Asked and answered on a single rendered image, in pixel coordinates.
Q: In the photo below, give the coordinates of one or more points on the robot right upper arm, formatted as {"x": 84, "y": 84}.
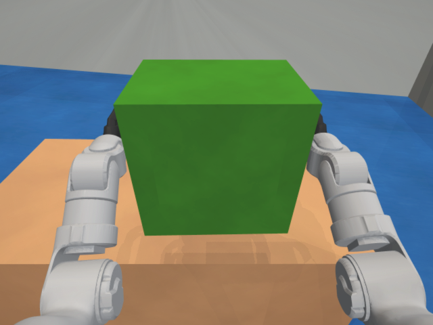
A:
{"x": 381, "y": 288}

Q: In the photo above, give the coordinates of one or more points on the left robot hand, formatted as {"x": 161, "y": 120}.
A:
{"x": 112, "y": 125}

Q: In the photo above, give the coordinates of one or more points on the carton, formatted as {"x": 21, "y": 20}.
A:
{"x": 216, "y": 146}

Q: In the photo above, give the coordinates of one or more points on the robot left forearm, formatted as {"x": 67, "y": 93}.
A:
{"x": 88, "y": 226}

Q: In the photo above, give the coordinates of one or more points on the robot left upper arm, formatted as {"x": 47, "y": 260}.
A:
{"x": 86, "y": 292}

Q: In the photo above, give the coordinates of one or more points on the robot right forearm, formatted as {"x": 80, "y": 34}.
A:
{"x": 359, "y": 222}

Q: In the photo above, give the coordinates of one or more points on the pedestal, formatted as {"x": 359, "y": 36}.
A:
{"x": 221, "y": 279}

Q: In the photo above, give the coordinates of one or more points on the right robot hand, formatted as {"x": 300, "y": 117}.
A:
{"x": 321, "y": 126}

